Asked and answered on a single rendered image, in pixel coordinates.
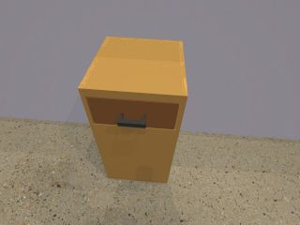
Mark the handle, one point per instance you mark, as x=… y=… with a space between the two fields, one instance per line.
x=131 y=123

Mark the drawer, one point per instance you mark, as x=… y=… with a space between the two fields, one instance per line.
x=107 y=111

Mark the cabinet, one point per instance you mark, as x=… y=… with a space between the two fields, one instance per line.
x=137 y=69

